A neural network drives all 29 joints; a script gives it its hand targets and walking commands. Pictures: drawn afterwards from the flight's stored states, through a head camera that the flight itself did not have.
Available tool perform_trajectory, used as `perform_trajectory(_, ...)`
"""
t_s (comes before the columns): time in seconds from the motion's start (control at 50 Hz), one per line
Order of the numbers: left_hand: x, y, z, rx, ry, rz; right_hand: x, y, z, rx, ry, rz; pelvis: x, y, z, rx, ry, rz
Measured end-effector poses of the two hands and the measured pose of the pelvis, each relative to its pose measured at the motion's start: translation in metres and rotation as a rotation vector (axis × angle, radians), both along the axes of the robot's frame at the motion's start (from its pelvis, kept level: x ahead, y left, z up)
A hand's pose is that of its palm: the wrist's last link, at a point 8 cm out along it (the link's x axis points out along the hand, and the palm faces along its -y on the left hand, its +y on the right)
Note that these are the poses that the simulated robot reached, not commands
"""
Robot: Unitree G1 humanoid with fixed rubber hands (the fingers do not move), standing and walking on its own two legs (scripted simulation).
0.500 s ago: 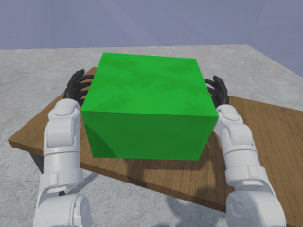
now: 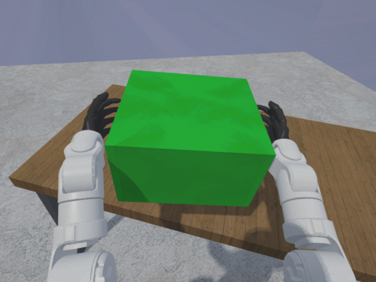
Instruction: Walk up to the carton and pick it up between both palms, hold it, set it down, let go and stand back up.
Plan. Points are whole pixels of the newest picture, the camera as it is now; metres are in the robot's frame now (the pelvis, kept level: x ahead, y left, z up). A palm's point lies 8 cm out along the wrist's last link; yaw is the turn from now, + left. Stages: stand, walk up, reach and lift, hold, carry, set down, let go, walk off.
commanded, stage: hold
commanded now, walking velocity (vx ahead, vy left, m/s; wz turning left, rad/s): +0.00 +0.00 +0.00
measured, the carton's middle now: (187, 135) +0.40 +0.00 +0.15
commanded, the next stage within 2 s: none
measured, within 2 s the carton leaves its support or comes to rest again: neither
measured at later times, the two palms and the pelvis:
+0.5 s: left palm (94, 130) +0.36 +0.19 +0.19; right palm (273, 136) +0.36 -0.18 +0.18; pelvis +0.01 +0.00 +0.00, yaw +1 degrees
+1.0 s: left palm (89, 127) +0.36 +0.20 +0.19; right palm (270, 128) +0.37 -0.18 +0.19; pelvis +0.01 +0.00 +0.00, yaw +1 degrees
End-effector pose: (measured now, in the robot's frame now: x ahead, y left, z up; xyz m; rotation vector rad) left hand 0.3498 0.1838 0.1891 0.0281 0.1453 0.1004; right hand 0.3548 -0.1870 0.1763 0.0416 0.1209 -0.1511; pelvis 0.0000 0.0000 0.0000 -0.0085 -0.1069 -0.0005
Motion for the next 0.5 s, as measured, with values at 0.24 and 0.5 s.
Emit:
perform_trajectory(0.24, 0.008, 0.006, -0.001, 0.007, 0.010, 0.007, 0.011, 0.006, 0.000, -0.007, 0.007, 0.008, 0.003, -0.001, 0.000, -0.003, 0.006, 0.016)
perform_trajectory(0.5, 0.007, 0.004, -0.003, 0.012, -0.009, 0.000, 0.008, 0.004, 0.001, -0.009, -0.013, -0.002, 0.011, 0.003, 0.000, -0.009, -0.004, 0.010)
